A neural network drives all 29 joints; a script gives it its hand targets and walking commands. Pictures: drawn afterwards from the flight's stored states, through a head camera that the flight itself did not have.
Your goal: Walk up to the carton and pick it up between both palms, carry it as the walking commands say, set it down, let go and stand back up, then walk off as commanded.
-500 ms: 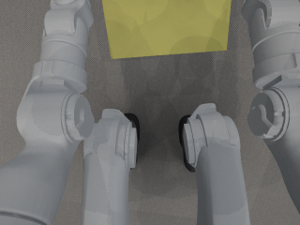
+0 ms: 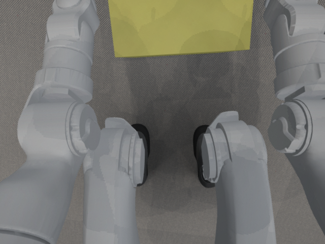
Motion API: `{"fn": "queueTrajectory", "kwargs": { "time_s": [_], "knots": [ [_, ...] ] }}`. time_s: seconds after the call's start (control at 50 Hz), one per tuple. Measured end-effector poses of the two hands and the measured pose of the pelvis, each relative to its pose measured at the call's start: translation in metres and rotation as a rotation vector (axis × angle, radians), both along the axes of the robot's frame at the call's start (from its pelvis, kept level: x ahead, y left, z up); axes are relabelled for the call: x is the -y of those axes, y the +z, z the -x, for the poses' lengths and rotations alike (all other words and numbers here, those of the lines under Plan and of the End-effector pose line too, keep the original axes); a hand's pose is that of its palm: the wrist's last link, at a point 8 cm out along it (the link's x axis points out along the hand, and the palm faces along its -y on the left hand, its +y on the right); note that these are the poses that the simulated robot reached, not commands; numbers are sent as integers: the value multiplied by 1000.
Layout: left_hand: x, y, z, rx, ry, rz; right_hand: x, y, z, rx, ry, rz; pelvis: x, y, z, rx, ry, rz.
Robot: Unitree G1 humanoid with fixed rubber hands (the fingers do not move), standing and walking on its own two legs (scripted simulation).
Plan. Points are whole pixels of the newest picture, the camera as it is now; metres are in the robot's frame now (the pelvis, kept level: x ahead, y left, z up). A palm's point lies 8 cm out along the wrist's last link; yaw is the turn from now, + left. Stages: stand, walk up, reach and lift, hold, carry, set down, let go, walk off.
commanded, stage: set down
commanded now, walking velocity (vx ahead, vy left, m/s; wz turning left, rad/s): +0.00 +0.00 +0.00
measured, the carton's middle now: out of the picture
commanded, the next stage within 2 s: none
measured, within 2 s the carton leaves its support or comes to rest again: neither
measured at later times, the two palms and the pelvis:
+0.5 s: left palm out of the picture +0.55 +0.14 -0.18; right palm out of the picture +0.54 -0.18 -0.18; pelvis -0.01 +0.00 +0.00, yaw +0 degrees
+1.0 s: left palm out of the picture +0.55 +0.17 -0.16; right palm out of the picture +0.54 -0.21 -0.16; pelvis -0.02 +0.00 +0.00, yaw -1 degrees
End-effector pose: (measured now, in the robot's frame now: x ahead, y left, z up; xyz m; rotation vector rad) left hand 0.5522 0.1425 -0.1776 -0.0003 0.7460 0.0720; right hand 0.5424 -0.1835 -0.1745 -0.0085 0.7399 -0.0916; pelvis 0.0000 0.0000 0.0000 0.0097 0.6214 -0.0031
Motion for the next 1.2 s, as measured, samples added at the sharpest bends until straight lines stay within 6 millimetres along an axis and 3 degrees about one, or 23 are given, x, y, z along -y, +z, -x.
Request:
{"fn": "queueTrajectory", "kwargs": {
  "time_s": [0.54, 0.64, 0.8, 1.0, 1.08, 1.2],
  "knots": [
    [-1, -2, 1, 29, -32, -21, 2, -3, 1, 29, 23, 16, 0, -3, 8, 48, -7, 1],
    [-10, -4, 5, 16, 4, -40, 10, -5, 4, 5, -19, 47, -1, -1, 11, 52, -10, -1],
    [-28, 9, 1, 17, 24, -62, 23, 10, -2, 18, -48, 57, -3, -2, 15, 42, -11, 2],
    [-27, 15, -2, 26, 24, -60, 30, 12, 1, 17, -53, 62, -3, 1, 19, 28, -12, 5],
    [-29, 26, -9, 64, 28, -66, 33, 23, -5, 54, -59, 69, -3, 3, 20, 19, -15, 5],
    [-33, 58, -14, 91, 33, -78, 34, 60, -15, 105, -64, 72, -3, 14, 18, -9, -18, 1]
  ]
}}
